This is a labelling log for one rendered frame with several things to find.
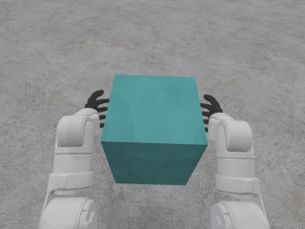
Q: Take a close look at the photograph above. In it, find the left robot hand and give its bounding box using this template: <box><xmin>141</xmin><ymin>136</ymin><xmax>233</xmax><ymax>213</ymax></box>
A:
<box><xmin>85</xmin><ymin>90</ymin><xmax>110</xmax><ymax>128</ymax></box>

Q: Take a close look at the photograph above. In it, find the left robot upper arm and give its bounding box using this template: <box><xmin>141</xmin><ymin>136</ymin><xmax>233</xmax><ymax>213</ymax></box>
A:
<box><xmin>39</xmin><ymin>197</ymin><xmax>97</xmax><ymax>229</ymax></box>

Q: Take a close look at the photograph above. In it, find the right robot hand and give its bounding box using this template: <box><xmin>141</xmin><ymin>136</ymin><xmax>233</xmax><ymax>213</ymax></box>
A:
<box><xmin>200</xmin><ymin>94</ymin><xmax>223</xmax><ymax>133</ymax></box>

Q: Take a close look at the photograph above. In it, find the robot right forearm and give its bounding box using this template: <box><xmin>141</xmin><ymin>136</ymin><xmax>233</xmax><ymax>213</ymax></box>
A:
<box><xmin>208</xmin><ymin>113</ymin><xmax>270</xmax><ymax>229</ymax></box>

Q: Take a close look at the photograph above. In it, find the carton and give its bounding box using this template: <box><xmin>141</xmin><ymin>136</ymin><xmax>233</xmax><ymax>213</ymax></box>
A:
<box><xmin>100</xmin><ymin>74</ymin><xmax>208</xmax><ymax>186</ymax></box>

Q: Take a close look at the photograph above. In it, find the robot left forearm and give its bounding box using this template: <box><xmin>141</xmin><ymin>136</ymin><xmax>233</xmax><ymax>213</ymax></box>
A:
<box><xmin>38</xmin><ymin>108</ymin><xmax>100</xmax><ymax>229</ymax></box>

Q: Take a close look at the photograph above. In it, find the right robot upper arm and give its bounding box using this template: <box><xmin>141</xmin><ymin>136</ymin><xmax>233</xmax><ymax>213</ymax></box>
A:
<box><xmin>211</xmin><ymin>200</ymin><xmax>270</xmax><ymax>229</ymax></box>

